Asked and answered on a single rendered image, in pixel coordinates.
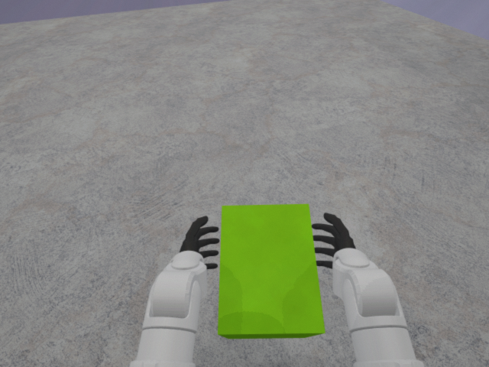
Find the robot left hand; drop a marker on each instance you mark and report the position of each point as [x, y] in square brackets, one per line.
[192, 242]

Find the robot right hand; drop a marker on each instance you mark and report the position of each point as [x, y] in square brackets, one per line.
[340, 240]

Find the robot right forearm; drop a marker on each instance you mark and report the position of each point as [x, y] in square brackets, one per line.
[373, 311]

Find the robot left forearm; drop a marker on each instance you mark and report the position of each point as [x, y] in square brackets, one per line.
[172, 313]

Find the carton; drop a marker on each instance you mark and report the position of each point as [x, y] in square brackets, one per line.
[268, 282]

